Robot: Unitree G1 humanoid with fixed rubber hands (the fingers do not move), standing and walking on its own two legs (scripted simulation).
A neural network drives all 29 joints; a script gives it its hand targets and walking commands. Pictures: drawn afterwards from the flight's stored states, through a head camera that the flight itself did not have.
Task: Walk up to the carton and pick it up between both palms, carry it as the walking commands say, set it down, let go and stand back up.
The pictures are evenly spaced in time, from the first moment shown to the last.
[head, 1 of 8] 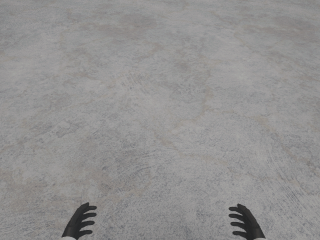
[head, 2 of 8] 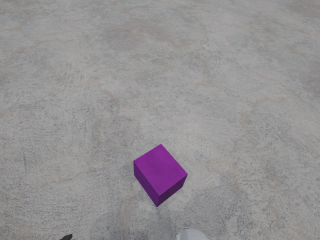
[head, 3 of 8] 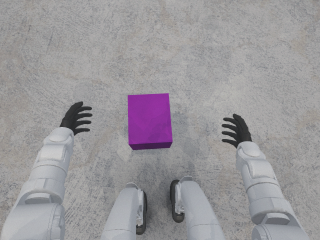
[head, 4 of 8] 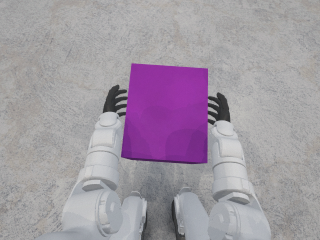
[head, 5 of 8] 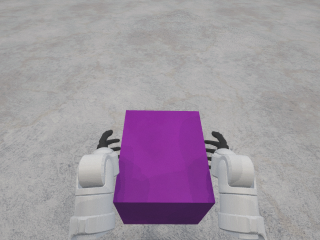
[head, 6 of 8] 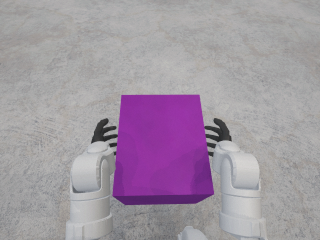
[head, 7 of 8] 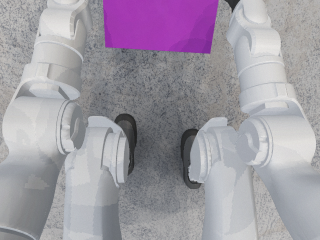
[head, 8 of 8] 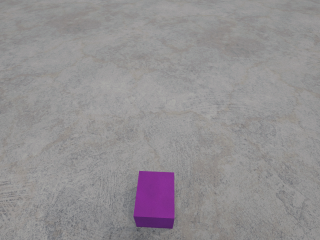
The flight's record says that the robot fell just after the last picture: no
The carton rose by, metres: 0.67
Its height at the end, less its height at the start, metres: +0.00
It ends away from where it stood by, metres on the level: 1.53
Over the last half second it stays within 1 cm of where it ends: yes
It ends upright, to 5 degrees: yes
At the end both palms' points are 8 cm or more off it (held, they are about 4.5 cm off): yes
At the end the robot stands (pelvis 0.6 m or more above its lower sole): yes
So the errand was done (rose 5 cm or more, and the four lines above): yes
